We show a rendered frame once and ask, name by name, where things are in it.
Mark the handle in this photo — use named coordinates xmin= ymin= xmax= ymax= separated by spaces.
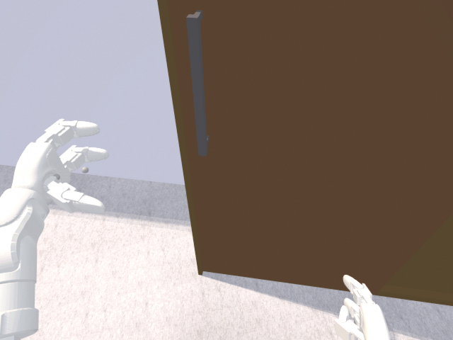
xmin=186 ymin=10 xmax=209 ymax=157

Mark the robot left forearm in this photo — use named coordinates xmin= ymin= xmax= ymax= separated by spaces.
xmin=0 ymin=188 xmax=50 ymax=340

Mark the robot left hand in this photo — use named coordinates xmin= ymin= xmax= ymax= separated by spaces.
xmin=12 ymin=119 xmax=109 ymax=213

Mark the robot right hand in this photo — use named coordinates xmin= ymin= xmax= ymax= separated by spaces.
xmin=335 ymin=275 xmax=391 ymax=340

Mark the wardrobe door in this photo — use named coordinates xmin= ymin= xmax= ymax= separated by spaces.
xmin=385 ymin=213 xmax=453 ymax=294
xmin=168 ymin=0 xmax=453 ymax=295

